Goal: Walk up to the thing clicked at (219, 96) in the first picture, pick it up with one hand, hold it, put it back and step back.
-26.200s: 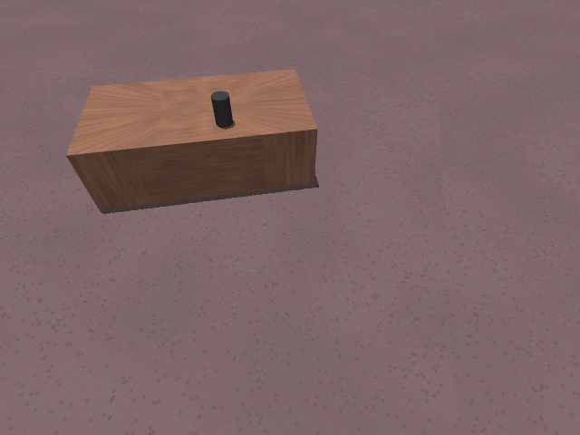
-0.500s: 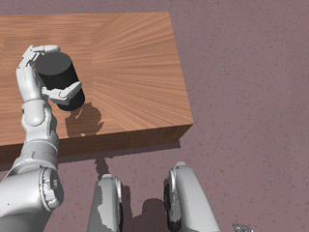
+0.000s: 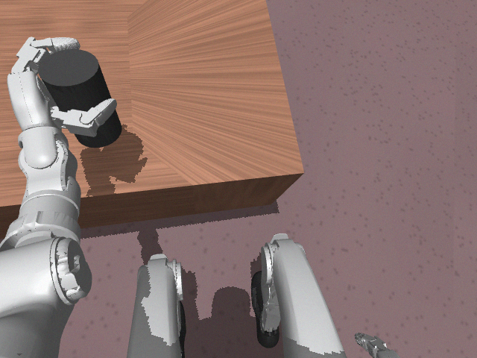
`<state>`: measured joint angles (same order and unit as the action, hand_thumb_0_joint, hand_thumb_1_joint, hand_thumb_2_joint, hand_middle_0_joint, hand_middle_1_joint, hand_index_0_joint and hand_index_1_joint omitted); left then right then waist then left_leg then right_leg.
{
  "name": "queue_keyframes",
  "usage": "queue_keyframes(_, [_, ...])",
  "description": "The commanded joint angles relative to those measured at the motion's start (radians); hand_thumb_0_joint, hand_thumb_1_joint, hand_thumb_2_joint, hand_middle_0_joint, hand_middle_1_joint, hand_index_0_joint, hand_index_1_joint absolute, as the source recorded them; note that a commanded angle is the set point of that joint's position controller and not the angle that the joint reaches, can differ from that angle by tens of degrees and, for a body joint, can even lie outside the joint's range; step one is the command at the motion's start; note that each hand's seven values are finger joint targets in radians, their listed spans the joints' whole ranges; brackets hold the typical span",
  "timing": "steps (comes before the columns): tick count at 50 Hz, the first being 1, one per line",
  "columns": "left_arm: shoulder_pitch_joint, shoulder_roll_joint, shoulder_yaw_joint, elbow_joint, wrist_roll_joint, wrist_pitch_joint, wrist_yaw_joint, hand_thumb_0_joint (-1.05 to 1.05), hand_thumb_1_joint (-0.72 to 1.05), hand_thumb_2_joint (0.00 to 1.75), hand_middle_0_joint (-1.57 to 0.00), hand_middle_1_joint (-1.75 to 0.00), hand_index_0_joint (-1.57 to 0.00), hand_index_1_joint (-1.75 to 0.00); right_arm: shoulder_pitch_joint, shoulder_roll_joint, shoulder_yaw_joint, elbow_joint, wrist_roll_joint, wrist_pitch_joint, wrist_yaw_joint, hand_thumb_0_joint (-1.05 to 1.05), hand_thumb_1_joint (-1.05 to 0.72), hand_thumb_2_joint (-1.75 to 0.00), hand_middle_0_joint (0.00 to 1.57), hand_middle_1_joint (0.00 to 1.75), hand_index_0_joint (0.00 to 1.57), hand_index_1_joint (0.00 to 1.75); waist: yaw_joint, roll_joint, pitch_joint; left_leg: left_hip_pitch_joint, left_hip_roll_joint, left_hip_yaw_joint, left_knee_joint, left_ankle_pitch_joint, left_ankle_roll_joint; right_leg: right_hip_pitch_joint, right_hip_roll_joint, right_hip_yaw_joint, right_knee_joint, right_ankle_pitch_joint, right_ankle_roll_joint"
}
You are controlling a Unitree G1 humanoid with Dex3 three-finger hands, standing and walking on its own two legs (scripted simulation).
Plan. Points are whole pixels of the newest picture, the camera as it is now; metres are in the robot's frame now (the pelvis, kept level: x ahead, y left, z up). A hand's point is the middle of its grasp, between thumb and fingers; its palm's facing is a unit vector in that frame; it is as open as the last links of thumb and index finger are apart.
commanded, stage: lower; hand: left
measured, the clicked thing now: (86, 102) +0.52 +0.20 -0.02
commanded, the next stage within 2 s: loosen in 0.90 s
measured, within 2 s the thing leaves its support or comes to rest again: rests again in 1.90 s
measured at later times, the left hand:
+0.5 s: hand (92, 110) +0.53 +0.20 -0.07, palm faces +0.22 -0.97 -0.07, open 11.1 cm
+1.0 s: hand (96, 115) +0.54 +0.20 -0.09, palm faces +0.19 -0.98 -0.07, open 11.1 cm
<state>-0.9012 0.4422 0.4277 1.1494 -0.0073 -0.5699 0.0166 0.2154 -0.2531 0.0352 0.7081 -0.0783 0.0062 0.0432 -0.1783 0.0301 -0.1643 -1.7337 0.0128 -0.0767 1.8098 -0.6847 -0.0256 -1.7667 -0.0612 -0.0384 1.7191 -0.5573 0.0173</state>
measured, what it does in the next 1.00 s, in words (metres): lowers itself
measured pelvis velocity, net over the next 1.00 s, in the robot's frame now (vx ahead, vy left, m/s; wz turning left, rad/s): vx -0.03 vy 0.00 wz -0.01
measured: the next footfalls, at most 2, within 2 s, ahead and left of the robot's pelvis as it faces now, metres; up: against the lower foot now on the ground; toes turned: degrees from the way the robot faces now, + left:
none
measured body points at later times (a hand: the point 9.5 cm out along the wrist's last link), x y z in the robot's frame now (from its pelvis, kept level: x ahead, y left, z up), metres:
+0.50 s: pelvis -0.01 +0.00 -0.06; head +0.21 +0.03 +0.33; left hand +0.52 +0.25 -0.06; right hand +0.02 -0.27 -0.18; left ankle +0.05 +0.13 -0.48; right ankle +0.09 -0.14 -0.48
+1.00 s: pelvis -0.03 +0.00 -0.10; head +0.20 +0.04 +0.28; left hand +0.53 +0.26 -0.09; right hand -0.01 -0.27 -0.22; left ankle +0.05 +0.13 -0.48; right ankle +0.09 -0.14 -0.48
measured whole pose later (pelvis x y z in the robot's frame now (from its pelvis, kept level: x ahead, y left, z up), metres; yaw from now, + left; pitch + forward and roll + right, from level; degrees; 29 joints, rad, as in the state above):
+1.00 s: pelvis -0.03 +0.00 -0.10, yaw +0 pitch +35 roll -5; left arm -1.08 0.58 0.46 1.27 0.06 -0.54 -0.02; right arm 0.23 -0.29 0.07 0.70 -0.10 0.03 0.06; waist -0.23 0.03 -0.11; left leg -2.06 -0.02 -0.09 2.14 -0.69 -0.02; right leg -2.09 -0.07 -0.02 2.03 -0.55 0.03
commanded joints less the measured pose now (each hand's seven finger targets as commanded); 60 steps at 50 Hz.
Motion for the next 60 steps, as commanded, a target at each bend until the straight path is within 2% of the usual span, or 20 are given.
queue_keyframes(1, [-0.458,0.268,0.033,-0.234,-0.007,-0.085,-0.001,0.0,0.14,1.23,-1.26,-1.37,-1.27,-1.38,0.2,-0.195,-0.068,-0.024,-0.002,-0.005,-0.011,0.0,-0.94,-0.91,0.2,0.3,0.2,0.3,-0.011,0.166,-0.689,0.358,-0.018,0.039,-0.215,0.275,0.035,0.446,0.034,0.001,-0.162,0.22,-0.057])
queue_keyframes(7, [-0.449,0.264,0.044,-0.173,-0.005,-0.09,-0.006,0.0,0.16,1.26,-1.29,-1.4,-1.3,-1.41,0.185,-0.198,-0.06,-0.029,-0.005,-0.007,-0.007,0.0,-0.93,-0.91,0.2,0.3,0.2,0.3,-0.028,0.117,-0.612,0.231,-0.02,0.04,-0.159,0.193,0.043,0.362,0.035,-0.001,-0.114,0.151,-0.052])
queue_keyframes(13, [-0.531,0.318,0.056,-0.253,0.007,-0.113,-0.01,0.0,0.2,1.31,-1.31,-1.44,-1.32,-1.45,0.207,-0.215,-0.058,-0.038,-0.015,-0.005,-0.002,0.0,-0.93,-0.91,0.2,0.3,0.2,0.3,-0.021,0.198,-0.738,0.292,-0.02,0.034,-0.111,0.298,0.031,0.33,0.034,-0.012,-0.032,0.229,-0.059])
queue_keyframes(19, [-0.579,0.345,0.063,-0.252,0.012,-0.1,-0.011,0.0,0.15,1.27,-1.27,-1.4,-1.27,-1.41,0.217,-0.22,-0.057,-0.034,-0.019,0.002,-0.003,0.0,-0.94,-0.91,0.2,0.3,0.2,0.3,-0.032,0.217,-0.772,0.255,-0.024,0.046,-0.067,0.27,0.031,0.328,0.03,-0.01,0.003,0.217,-0.055])
queue_keyframes(23, [-0.592,0.321,0.039,-0.218,0.018,-0.088,-0.013,0.0,0.16,1.25,-1.25,-1.38,-1.26,-1.39,0.221,-0.229,-0.058,-0.02,-0.021,0.008,-0.005,0.0,-0.94,-0.91,0.2,0.3,0.2,0.3,-0.055,0.237,-0.713,0.232,-0.024,0.042,-0.054,0.22,0.029,0.251,0.025,-0.021,0.023,0.168,-0.056])
queue_keyframes(28, [-0.599,0.353,0.061,-0.184,0.028,-0.079,-0.007,0.0,0.17,1.25,-1.26,-1.38,-1.27,-1.39,0.213,-0.236,-0.051,-0.02,-0.022,0.012,-0.001,0.0,-0.93,-0.91,0.2,0.3,0.2,0.3,-0.052,0.214,-0.671,0.172,-0.026,0.038,-0.031,0.185,0.032,0.198,0.021,-0.027,0.058,0.132,-0.054])
queue_keyframes(29, [-0.624,0.384,0.071,-0.209,0.032,-0.08,-0.003,0.0,0.14,1.26,-1.28,-1.4,-1.29,-1.4,0.211,-0.234,-0.052,-0.028,-0.024,0.013,-0.002,0.0,-0.93,-0.91,0.2,0.3,0.2,0.3,-0.053,0.212,-0.703,0.158,-0.026,0.05,-0.01,0.183,0.037,0.225,0.026,-0.021,0.054,0.14,-0.05])
queue_keyframes(30, [-0.606,0.352,0.063,-0.169,0.034,-0.074,-0.006,0.0,0.16,1.27,-1.28,-1.4,-1.29,-1.41,0.219,-0.233,-0.052,-0.026,-0.024,0.014,-0.002,0.0,-0.93,-0.91,0.2,0.3,0.2,0.3,-0.068,0.191,-0.695,0.15,-0.028,0.05,-0.003,0.188,0.039,0.225,0.022,-0.023,0.055,0.148,-0.047])
queue_keyframes(34, [-0.607,0.353,0.058,-0.133,0.036,-0.068,-0.016,0.0,0.18,1.27,-1.29,-1.41,-1.3,-1.41,0.221,-0.241,-0.046,-0.021,-0.024,0.014,0.0,0.0,-0.92,-0.91,0.2,0.3,0.2,0.3,-0.073,0.178,-0.669,0.111,-0.03,0.046,0.014,0.168,0.04,0.19,0.022,-0.03,0.077,0.129,-0.047])
queue_keyframes(37, [-0.647,0.4,0.068,-0.178,0.049,-0.07,-0.015,0.0,0.19,1.27,-1.3,-1.41,-1.31,-1.42,0.22,-0.244,-0.043,-0.027,-0.029,0.019,0.001,0.0,-0.92,-0.91,0.2,0.3,0.2,0.3,-0.063,0.226,-0.693,0.12,-0.03,0.049,0.017,0.158,0.037,0.174,0.022,-0.029,0.092,0.117,-0.049])
queue_keyframes(40, [-0.67,0.403,0.064,-0.186,0.049,-0.067,-0.02,0.0,0.16,1.25,-1.27,-1.39,-1.28,-1.4,0.212,-0.249,-0.042,-0.04,-0.027,0.017,0.002,0.0,-0.92,-0.91,0.2,0.3,0.2,0.3,-0.076,0.221,-0.701,0.102,-0.032,0.047,0.03,0.146,0.039,0.17,0.022,-0.032,0.102,0.111,-0.048])
queue_keyframes(41, [-0.642,0.375,0.058,-0.147,0.046,-0.061,-0.022,0.0,0.19,1.26,-1.26,-1.39,-1.27,-1.39,0.216,-0.248,-0.043,-0.029,-0.026,0.018,0.003,0.0,-0.92,-0.91,0.2,0.3,0.2,0.3,-0.078,0.214,-0.668,0.097,-0.031,0.043,0.026,0.13,0.038,0.148,0.019,-0.037,0.106,0.095,-0.048])
queue_keyframes(44, [-0.657,0.386,0.055,-0.15,0.048,-0.056,-0.027,0.0,0.17,1.26,-1.26,-1.39,-1.27,-1.4,0.225,-0.25,-0.04,-0.023,-0.026,0.019,0.003,0.0,-0.91,-0.9,0.2,0.3,0.2,0.3,-0.082,0.223,-0.665,0.086,-0.03,0.046,0.036,0.123,0.038,0.131,0.021,-0.036,0.114,0.088,-0.048])
queue_keyframes(46, [-0.638,0.355,0.025,-0.093,0.056,-0.044,-0.034,0.0,0.18,1.26,-1.28,-1.4,-1.29,-1.4,0.226,-0.252,-0.037,-0.02,-0.027,0.022,0.001,0.0,-0.92,-0.9,0.2,0.3,0.2,0.3,-0.099,0.211,-0.642,0.073,-0.032,0.045,0.049,0.125,0.04,0.123,0.018,-0.036,0.115,0.092,-0.047])
queue_keyframes(50, [-0.637,0.37,0.041,-0.085,0.057,-0.042,-0.03,0.0,0.19,1.27,-1.28,-1.41,-1.3,-1.41,0.225,-0.253,-0.034,-0.023,-0.028,0.021,0.004,0.0,-0.9,-0.9,0.2,0.3,0.2,0.3,-0.091,0.166,-0.605,0.013,-0.036,0.053,0.061,0.082,0.047,0.127,0.022,-0.037,0.109,0.059,-0.042])
queue_keyframes(51, [-0.657,0.358,0.022,-0.077,0.06,-0.042,-0.032,0.0,0.12,1.2,-1.36,-1.41,-1.38,-1.41,0.222,-0.253,-0.032,-0.014,-0.029,0.023,0.004,0.0,-0.92,-0.9,0.2,0.3,0.2,0.3,-0.099,0.188,-0.583,0.021,-0.035,0.048,0.062,0.074,0.044,0.09,0.019,-0.038,0.118,0.052,-0.045])
queue_keyframes(52, [-0.647,0.344,0.023,-0.068,0.06,-0.04,-0.033,0.0,0.04,1.12,-1.28,-1.33,-1.3,-1.33,0.222,-0.256,-0.032,-0.02,-0.031,0.023,0.007,0.0,-0.91,-0.89,0.2,0.3,0.2,0.3,-0.107,0.195,-0.589,0.036,-0.034,0.038,0.06,0.084,0.042,0.075,0.018,-0.044,0.123,0.062,-0.045])
queue_keyframes(53, [-0.671,0.379,0.033,-0.114,0.057,-0.041,-0.032,0.0,-0.04,1.04,-1.2,-1.25,-1.22,-1.25,0.215,-0.256,-0.034,-0.022,-0.029,0.023,0.006,0.0,-0.92,-0.89,0.2,0.3,0.2,0.3,-0.088,0.198,-0.604,0.028,-0.035,0.048,0.06,0.063,0.045,0.091,0.021,-0.039,0.119,0.041,-0.045])
queue_keyframes(57, [-0.676,0.338,0.031,-0.113,0.029,-0.037,-0.034,0.0,-0.21,0.72,-0.99,-0.95,-1.02,-0.93,0.219,-0.258,-0.033,-0.032,-0.026,0.023,0.008,0.0,-0.92,-0.89,0.2,0.3,0.2,0.3,-0.092,0.186,-0.606,0.018,-0.036,0.043,0.059,0.048,0.043,0.085,0.02,-0.046,0.125,0.034,-0.044])
queue_keyframes(60, [-0.671,0.333,0.02,-0.097,0.038,-0.033,-0.031,0.0,-0.36,0.52,-0.82,-0.75,-0.85,-0.73,0.215,-0.262,-0.035,-0.027,-0.027,0.022,0.006,0.0,-0.92,-0.9,0.2,0.3,0.2,0.3,-0.095,0.206,-0.612,0.049,-0.035,0.034,0.054,0.067,0.039,0.065,0.016,-0.045,0.133,0.05,-0.046])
